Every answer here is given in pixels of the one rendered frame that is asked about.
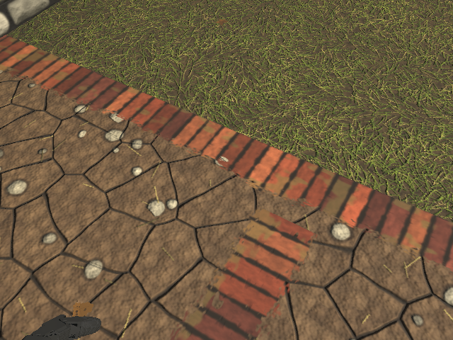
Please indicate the left robot hand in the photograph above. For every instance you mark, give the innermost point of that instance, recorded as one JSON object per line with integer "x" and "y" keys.
{"x": 66, "y": 328}

